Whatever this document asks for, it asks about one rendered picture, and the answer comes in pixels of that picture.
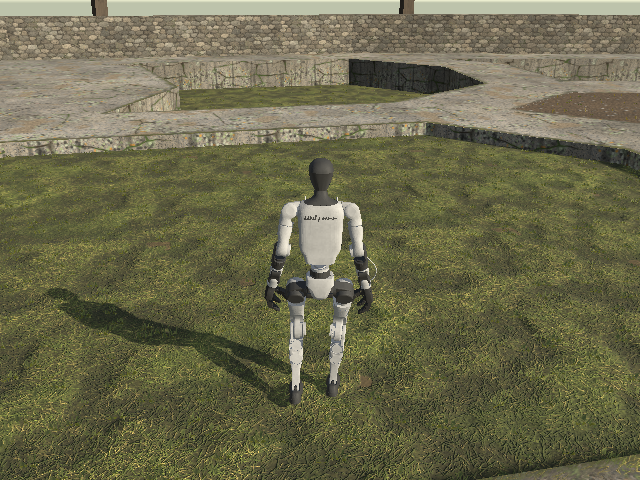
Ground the robot left shin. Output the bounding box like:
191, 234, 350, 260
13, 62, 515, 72
289, 321, 303, 391

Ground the left robot upper arm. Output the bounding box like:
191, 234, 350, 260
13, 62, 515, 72
276, 201, 300, 257

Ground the right robot upper arm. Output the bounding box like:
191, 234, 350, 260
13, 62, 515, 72
341, 201, 364, 258

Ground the left robot hand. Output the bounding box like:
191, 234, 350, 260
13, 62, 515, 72
264, 285, 287, 311

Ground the right robot hand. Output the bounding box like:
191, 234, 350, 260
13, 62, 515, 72
352, 286, 373, 314

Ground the left robot forearm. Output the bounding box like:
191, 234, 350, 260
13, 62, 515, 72
267, 242, 286, 288

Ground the robot torso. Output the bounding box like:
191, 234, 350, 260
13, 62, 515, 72
297, 196, 344, 300

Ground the right robot forearm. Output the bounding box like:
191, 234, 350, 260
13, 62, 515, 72
353, 243, 371, 290

